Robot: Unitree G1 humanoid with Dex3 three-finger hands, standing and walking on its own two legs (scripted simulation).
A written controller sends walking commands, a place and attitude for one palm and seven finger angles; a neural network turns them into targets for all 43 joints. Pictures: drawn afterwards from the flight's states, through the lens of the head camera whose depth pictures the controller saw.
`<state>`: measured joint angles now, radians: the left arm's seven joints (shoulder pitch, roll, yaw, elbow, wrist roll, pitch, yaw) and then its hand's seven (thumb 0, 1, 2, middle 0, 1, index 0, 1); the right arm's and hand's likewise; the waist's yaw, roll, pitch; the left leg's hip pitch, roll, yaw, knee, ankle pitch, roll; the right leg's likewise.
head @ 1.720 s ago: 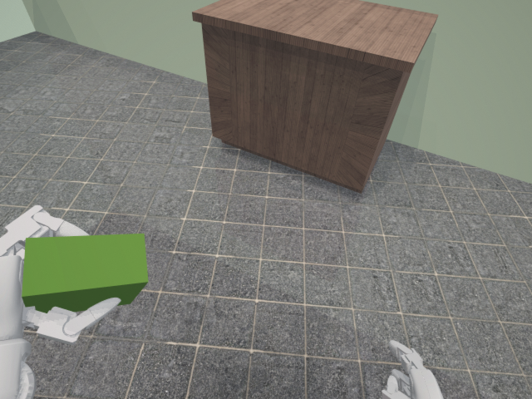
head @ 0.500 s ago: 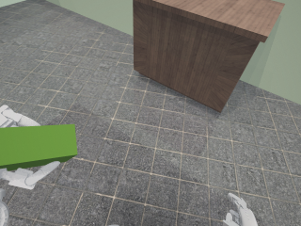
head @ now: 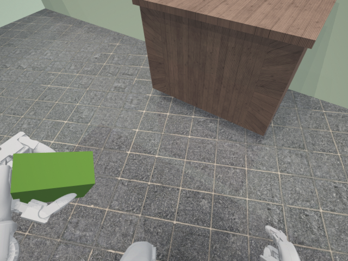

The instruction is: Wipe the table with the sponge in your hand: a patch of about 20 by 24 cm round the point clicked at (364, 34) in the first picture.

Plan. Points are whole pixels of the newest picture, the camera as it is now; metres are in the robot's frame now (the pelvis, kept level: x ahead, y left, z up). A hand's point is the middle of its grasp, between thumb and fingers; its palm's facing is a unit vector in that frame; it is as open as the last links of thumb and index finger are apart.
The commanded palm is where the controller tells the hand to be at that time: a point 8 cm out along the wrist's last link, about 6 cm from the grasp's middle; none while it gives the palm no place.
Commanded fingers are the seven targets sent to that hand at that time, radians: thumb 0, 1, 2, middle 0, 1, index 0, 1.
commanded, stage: walk to a spot facing it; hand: left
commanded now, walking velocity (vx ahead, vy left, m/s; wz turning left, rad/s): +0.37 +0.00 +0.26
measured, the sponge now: (65, 178) +0.23 +0.20 +0.14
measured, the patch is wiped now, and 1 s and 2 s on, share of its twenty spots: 0.00 0.00 0.00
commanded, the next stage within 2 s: turn to face it in 1.96 s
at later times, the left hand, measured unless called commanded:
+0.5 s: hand (55, 103) +0.38 +0.26 +0.18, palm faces +0.46 -0.80 -0.39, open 9.9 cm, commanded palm +0.29 +0.30 +0.19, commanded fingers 0.00 0.10 1.30 -1.20 -1.60 -1.20 -1.60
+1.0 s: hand (97, 72) +0.48 +0.21 +0.18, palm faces +0.47 -0.74 -0.47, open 9.9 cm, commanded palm +0.40 +0.26 +0.19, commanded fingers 0.00 0.10 1.30 -1.20 -1.60 -1.20 -1.60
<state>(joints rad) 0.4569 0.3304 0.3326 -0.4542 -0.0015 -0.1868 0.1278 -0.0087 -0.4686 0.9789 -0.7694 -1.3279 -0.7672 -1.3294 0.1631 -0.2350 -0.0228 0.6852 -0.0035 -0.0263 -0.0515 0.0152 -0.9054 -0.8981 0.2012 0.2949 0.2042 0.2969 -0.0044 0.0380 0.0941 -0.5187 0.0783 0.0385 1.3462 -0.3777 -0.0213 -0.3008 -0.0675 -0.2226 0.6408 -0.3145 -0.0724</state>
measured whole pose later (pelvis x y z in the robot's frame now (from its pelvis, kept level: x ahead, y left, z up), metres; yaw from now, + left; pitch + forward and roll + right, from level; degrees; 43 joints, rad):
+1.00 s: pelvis +0.31 -0.05 +0.01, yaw +12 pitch -1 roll +2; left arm 0.49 0.37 0.31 -0.55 0.01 -0.20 0.14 -0.01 -0.47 0.98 -0.77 -1.33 -0.77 -1.33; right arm 0.18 -0.26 -0.05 0.63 0.00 -0.04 -0.07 0.02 -0.91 -0.90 0.20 0.29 0.20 0.30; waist -0.03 -0.01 0.09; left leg -0.57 0.08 0.09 1.14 -0.35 -0.03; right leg -0.14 -0.11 -0.24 0.52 -0.36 -0.01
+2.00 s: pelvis +0.52 -0.03 -0.01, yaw +41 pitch +0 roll +2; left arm 0.51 0.46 0.45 -0.65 -0.06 -0.20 0.18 -0.01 -0.49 1.00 -0.76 -1.35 -0.75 -1.35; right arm 0.16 -0.24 -0.07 0.54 0.00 -0.02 -0.08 0.01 -0.91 -0.90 0.19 0.29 0.20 0.30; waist -0.02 -0.04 0.10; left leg -0.36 0.02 0.19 0.61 -0.20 0.03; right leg -0.33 -0.18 -0.19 0.96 -0.52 0.06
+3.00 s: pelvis +0.49 -0.14 +0.01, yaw +22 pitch -2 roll -1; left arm 0.47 0.34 0.33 -0.51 0.00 -0.16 0.13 -0.01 -0.49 1.01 -0.74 -1.36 -0.74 -1.36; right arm 0.25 -0.15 0.02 0.57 0.01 -0.01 0.00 0.01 -0.91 -0.90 0.20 0.29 0.20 0.30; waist 0.06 0.02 0.04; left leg -0.15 0.13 0.18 0.54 -0.35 -0.02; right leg -0.47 0.01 -0.05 0.95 -0.40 0.05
